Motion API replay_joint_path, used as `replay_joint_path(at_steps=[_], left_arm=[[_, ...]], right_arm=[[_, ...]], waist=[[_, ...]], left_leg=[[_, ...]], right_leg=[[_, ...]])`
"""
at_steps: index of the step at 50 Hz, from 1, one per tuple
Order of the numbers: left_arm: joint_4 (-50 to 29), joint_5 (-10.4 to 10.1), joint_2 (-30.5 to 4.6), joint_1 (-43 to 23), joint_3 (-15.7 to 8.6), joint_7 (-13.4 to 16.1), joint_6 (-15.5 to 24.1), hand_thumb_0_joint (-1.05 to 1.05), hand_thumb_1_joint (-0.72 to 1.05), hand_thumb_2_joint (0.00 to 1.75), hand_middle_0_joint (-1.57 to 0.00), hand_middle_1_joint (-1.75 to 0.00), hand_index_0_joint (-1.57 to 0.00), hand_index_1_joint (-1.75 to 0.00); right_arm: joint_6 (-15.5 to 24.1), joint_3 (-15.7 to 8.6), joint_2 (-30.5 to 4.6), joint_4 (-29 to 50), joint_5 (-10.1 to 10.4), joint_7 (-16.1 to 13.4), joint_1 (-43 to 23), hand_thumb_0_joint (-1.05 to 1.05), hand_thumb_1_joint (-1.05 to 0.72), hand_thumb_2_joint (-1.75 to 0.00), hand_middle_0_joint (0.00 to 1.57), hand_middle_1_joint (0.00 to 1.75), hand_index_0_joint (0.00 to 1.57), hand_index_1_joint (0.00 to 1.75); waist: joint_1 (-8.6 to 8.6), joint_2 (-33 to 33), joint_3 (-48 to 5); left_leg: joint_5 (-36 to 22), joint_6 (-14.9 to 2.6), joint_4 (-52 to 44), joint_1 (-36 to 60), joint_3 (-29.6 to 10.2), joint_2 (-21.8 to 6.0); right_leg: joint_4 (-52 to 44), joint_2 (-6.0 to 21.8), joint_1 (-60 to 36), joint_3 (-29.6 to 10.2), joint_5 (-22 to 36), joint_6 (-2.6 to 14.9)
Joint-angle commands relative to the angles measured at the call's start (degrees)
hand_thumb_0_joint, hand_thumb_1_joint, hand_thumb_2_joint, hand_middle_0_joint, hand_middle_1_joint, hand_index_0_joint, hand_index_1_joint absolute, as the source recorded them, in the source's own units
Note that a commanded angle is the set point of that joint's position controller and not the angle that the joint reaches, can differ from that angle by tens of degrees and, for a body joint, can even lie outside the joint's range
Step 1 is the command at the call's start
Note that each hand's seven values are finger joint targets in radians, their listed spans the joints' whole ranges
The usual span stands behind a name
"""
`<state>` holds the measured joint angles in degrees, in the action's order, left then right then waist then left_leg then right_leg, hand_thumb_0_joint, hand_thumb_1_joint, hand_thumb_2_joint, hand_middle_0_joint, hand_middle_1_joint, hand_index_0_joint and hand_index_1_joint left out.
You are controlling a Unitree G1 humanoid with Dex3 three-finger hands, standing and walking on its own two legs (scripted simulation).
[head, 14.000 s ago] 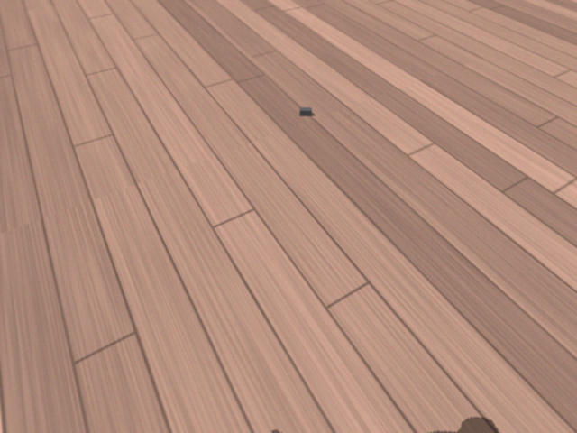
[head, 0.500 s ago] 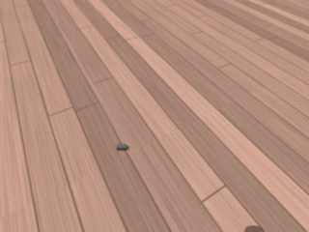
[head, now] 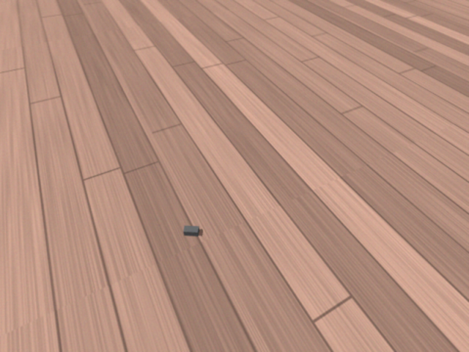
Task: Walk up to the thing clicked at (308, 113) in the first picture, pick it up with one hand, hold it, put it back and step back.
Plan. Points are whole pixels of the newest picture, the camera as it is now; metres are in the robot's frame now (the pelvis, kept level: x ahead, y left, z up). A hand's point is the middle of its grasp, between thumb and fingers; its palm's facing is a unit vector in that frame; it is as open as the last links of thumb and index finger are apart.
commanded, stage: walk up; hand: left
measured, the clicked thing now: (191, 230) +0.75 +0.22 -0.76
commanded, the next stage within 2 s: none
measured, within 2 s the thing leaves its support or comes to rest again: neither
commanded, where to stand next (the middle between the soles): +0.38 +0.00 m, yaw -2 degrees
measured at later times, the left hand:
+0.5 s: hand (93, 305) +0.22 +0.30 -0.14, palm faces -0.08 -0.92 -0.38, open 7.3 cm
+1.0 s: hand (115, 248) +0.36 +0.30 -0.17, palm faces -0.07 -0.93 -0.36, open 7.3 cm
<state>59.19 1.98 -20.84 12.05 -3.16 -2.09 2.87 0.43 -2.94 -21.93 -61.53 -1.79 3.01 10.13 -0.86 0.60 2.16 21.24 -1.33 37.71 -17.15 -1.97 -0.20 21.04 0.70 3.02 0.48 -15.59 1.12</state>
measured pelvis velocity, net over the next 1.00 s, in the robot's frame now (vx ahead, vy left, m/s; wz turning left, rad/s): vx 0.30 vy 0.03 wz -0.03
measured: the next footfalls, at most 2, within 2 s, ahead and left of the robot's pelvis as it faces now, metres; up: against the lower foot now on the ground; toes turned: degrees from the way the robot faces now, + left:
right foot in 0.52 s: +0.29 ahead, -0.12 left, +0.00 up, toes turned -3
left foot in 0.88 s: +0.41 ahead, +0.15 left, +0.00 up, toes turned -1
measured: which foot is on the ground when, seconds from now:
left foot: down 0.00-0.54, up 0.56-0.86, down 0.88-1.00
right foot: down 0.00-0.14, up 0.16-0.50, down 0.52-0.88, up 0.90-1.00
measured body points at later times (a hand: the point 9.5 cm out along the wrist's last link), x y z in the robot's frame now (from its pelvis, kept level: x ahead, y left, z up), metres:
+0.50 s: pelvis +0.16 +0.01 -0.01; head +0.17 +0.00 +0.44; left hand +0.23 +0.34 -0.12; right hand +0.18 -0.30 -0.13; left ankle +0.09 +0.15 -0.74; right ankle +0.25 -0.12 -0.74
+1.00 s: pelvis +0.30 +0.03 -0.02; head +0.33 +0.05 +0.43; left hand +0.36 +0.35 -0.15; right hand +0.38 -0.28 -0.11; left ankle +0.37 +0.15 -0.74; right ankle +0.27 -0.10 -0.70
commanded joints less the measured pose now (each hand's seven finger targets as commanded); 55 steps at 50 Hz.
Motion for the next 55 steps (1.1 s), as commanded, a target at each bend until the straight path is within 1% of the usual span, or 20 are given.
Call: replay_joint_path(at_steps=[1,5,6,7,8,10,13,20,24,25,27,28,33,39,42,43,44,45,49,55], left_arm=[[-5.81,0.28,-18.26,-1.87,-4.97,1.01,1.28,0.0,0.9,0.9,-0.2,-0.3,-0.2,-0.3],[-8.89,-0.42,-14.24,-2.18,-3.32,-0.02,0.47,0.0,0.9,0.9,-0.2,-0.3,-0.2,-0.3],[-9.65,-1.39,-10.37,1.67,-2.28,-0.11,0.27,0.0,0.9,0.9,-0.2,-0.3,-0.2,-0.3],[-9.71,-1.4,-10.19,2.36,-2.44,0.31,0.19,0.0,0.9,0.9,-0.2,-0.3,-0.2,-0.3],[-9.5,-1.22,-15.06,0.13,-2.95,0.9,0.05,0.0,0.9,0.9,-0.2,-0.3,-0.2,-0.3],[-7.81,-2.04,-15.29,5.54,-2.55,0.55,-0.28,0.0,0.9,0.9,-0.2,-0.3,-0.2,-0.3],[-7.11,-1.46,-14.98,6.81,-2.75,-0.51,-0.24,0.0,0.9,0.9,-0.2,-0.3,-0.2,-0.3],[-10.8,-0.61,-13.68,2.18,-3.47,-2.18,0.2,0.0,0.9,0.9,-0.2,-0.3,-0.2,-0.3],[-9.6,-0.52,-14.02,8.82,-4.45,-1.39,1.17,0.0,0.9,0.9,-0.2,-0.3,-0.2,-0.3],[-8.86,-0.52,-15.56,13.7,-5.25,-0.7,1.81,0.0,0.9,0.9,-0.2,-0.3,-0.2,-0.3],[-10.96,-0.88,-23.12,16.04,-6.66,0.4,2.79,0.0,0.9,0.9,-0.2,-0.3,-0.2,-0.3],[-12.1,-1.73,-22.62,13.24,-6.28,0.4,2.57,0.0,0.9,0.9,-0.2,-0.3,-0.2,-0.3],[-14.64,-1.7,-17.51,7.23,-4.53,0.85,2.66,0.0,0.9,0.9,-0.2,-0.3,-0.2,-0.3],[-16.79,-1.22,-16.78,6.96,-3.34,1.19,2.19,0.0,0.9,0.9,-0.2,-0.3,-0.2,-0.3],[-17.08,-1.93,-14.03,3.54,-1.69,1.84,0.67,0.0,0.9,0.9,-0.2,-0.3,-0.2,-0.3],[-17.45,-2.11,-11.3,4.86,-0.79,1.87,0.29,0.0,0.9,0.9,-0.2,-0.3,-0.2,-0.3],[-18.52,-2.32,-9.45,9.07,-0.51,1.43,0.18,0.0,0.9,0.9,-0.2,-0.3,-0.2,-0.3],[-15.83,-1.75,-14.84,10.34,-2.19,2.14,-0.68,0.0,0.9,0.9,-0.2,-0.3,-0.2,-0.3],[-12.27,-1.89,-15.24,10.99,-2.48,2.03,-0.53,0.0,0.9,0.9,-0.2,-0.3,-0.2,-0.3],[-9.59,-1.21,-11.6,11.24,-2.29,2.11,-0.23,0.0,0.9,0.9,-0.2,-0.3,-0.2,-0.3]], right_arm=[[2.64,-3.45,-11.11,8.84,0.07,0.43,-4.37,0.0,-0.9,-0.9,0.2,0.3,0.2,0.3],[3.58,-5.98,-11.87,5.93,-0.77,-0.18,9.58,0.0,-0.9,-0.9,0.2,0.3,0.2,0.3],[3.98,-7.57,-16.38,6.15,-1.21,-0.87,14.46,0.0,-0.9,-0.9,0.2,0.3,0.2,0.3],[4.35,-8.0,-21.22,7.32,-1.36,-0.94,15.14,0.0,-0.9,-0.9,0.2,0.3,0.2,0.3],[4.21,-7.99,-21.22,9.17,0.26,-0.89,11.26,0.0,-0.9,-0.9,0.2,0.3,0.2,0.3],[4.17,-5.93,-16.46,12.62,0.77,-1.26,4.32,0.0,-0.9,-0.9,0.2,0.3,0.2,0.3],[4.65,-5.25,-15.18,13.49,0.7,-1.39,5.31,0.0,-0.9,-0.9,0.2,0.3,0.2,0.3],[4.73,-5.28,-15.82,16.47,0.87,-0.82,6.26,0.0,-0.9,-0.9,0.2,0.3,0.2,0.3],[3.93,-4.52,-14.62,18.2,1.04,-0.95,4.71,0.0,-0.9,-0.9,0.2,0.3,0.2,0.3],[3.84,-3.43,-12.19,18.22,1.07,-0.97,7.05,0.0,-0.9,-0.9,0.2,0.3,0.2,0.3],[3.6,-2.31,-9.88,19.21,1.69,-1.45,10.43,0.0,-0.9,-0.9,0.2,0.3,0.2,0.3],[3.11,-3.44,-13.74,17.77,1.06,-2.1,9.0,0.0,-0.9,-0.9,0.2,0.3,0.2,0.3],[2.7,-3.42,-12.23,15.29,1.57,-0.62,11.64,0.0,-0.9,-0.9,0.2,0.3,0.2,0.3],[3.17,-3.34,-9.59,16.8,0.72,-0.5,6.98,0.0,-0.9,-0.9,0.2,0.3,0.2,0.3],[3.79,-3.52,-9.74,14.27,0.58,-1.88,10.84,0.0,-0.9,-0.9,0.2,0.3,0.2,0.3],[4.09,-4.32,-13.61,14.04,0.1,-2.48,12.48,0.0,-0.9,-0.9,0.2,0.3,0.2,0.3],[4.69,-5.86,-19.25,15.52,-0.05,-2.21,15.15,0.0,-0.9,-0.9,0.2,0.3,0.2,0.3],[4.59,-6.55,-21.71,15.97,1.25,-2.17,14.16,0.0,-0.9,-0.9,0.2,0.3,0.2,0.3],[4.07,-4.62,-16.71,17.65,1.0,-2.77,6.25,0.0,-0.9,-0.9,0.2,0.3,0.2,0.3],[2.84,-2.67,-14.92,18.14,1.13,-2.84,2.2,0.0,-0.9,-0.9,0.2,0.3,0.2,0.3]], waist=[[-0.45,-9.05,5.25],[6.56,-1.89,-1.8],[7.85,11.82,-4.9],[7.62,16.0,-4.5],[6.31,7.93,-1.45],[1.59,4.81,2.08],[1.88,6.67,3.67],[2.24,7.1,4.52],[-2.05,2.73,1.69],[-4.31,-3.98,-2.37],[-4.2,-16.67,-2.44],[-3.39,-8.93,0.8],[0.52,-9.94,2.37],[-0.58,-8.63,0.27],[2.88,-2.98,-2.7],[3.68,5.57,-4.09],[3.27,14.02,-6.19],[3.81,9.5,-6.3],[0.27,9.52,-0.83],[-0.93,9.69,-4.24]], left_leg=[[2.77,0.32,1.15,-12.28,-1.14,-5.39],[-10.92,0.18,-13.03,19.52,5.65,0.88],[1.39,-3.86,-20.68,27.37,-9.78,-8.14],[11.88,-9.05,-27.8,24.53,-33.32,-20.09],[13.69,-12.6,-27.55,16.73,-34.15,-22.43],[10.5,-10.49,-25.7,13.59,-20.24,-17.79],[-0.76,-9.82,-26.94,7.95,-10.5,-14.49],[0.77,-10.03,-25.1,2.37,-3.74,-12.76],[-6.13,-7.82,-11.79,-2.19,-1.62,-11.11],[-12.28,-6.27,1.12,-2.28,1.45,-7.77],[9.56,-1.42,26.95,-19.34,3.68,3.68],[10.2,-1.21,31.16,-17.36,-2.13,-0.13],[0.47,0.23,19.58,-11.62,-0.4,-4.19],[-7.06,1.39,1.46,-1.53,4.62,-2.77],[-17.53,0.06,-7.61,11.27,5.81,-0.21],[-19.78,-1.96,-12.46,14.35,-2.09,-6.91],[-8.5,-7.95,-17.3,17.86,-23.16,-19.15],[-0.54,-13.7,-20.19,14.04,-30.93,-24.0],[-6.86,-11.41,-17.35,5.36,-13.53,-16.95],[-21.47,-9.11,-8.1,-1.16,-4.4,-13.61]], right_leg=[[-11.78,16.0,-1.46,-14.5,-10.16,11.39],[13.81,6.6,14.03,-0.48,12.17,5.43],[31.44,-0.08,23.98,3.42,2.66,2.43],[39.68,-5.87,31.71,-4.04,-16.76,1.97],[43.35,-1.36,29.97,-9.63,-17.15,2.82],[42.36,2.11,30.83,-9.58,-9.51,2.65],[33.59,2.84,25.66,-6.11,-4.35,-0.08],[16.61,3.62,16.49,0.17,3.96,-0.44],[11.12,0.75,3.1,3.16,4.61,0.42],[7.48,0.61,-3.74,1.01,1.53,1.34],[-7.55,22.55,-8.47,-36.99,-7.23,12.04],[-6.35,24.39,-0.21,-37.7,-6.42,15.27],[-4.68,13.81,8.24,-12.64,6.81,12.4],[2.4,13.18,12.63,-5.75,20.59,11.53],[15.09,8.28,19.1,-1.04,15.48,7.01],[22.37,4.49,22.6,0.67,6.74,4.48],[33.7,-2.63,29.44,0.94,-14.35,2.15],[40.53,-1.38,28.42,-3.56,-20.75,2.36],[36.67,3.08,26.32,-4.41,-13.73,1.91],[15.37,-0.04,10.39,2.24,-2.57,0.8]])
